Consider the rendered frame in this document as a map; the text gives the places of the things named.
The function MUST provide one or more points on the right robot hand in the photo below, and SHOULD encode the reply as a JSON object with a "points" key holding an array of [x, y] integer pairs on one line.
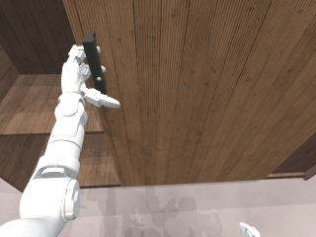
{"points": [[248, 230]]}

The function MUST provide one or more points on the handle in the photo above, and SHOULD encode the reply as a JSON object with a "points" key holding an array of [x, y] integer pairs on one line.
{"points": [[92, 55]]}

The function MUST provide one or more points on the robot left upper arm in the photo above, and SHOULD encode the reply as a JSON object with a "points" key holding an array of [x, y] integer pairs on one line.
{"points": [[48, 204]]}

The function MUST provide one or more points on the left robot hand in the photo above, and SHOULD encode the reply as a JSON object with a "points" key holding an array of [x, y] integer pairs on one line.
{"points": [[73, 75]]}

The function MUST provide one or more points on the left robot forearm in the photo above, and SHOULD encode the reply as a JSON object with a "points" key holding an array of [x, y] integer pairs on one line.
{"points": [[61, 156]]}

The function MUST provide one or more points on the wardrobe door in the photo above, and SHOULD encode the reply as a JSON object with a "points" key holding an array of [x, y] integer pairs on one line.
{"points": [[209, 91], [301, 160]]}

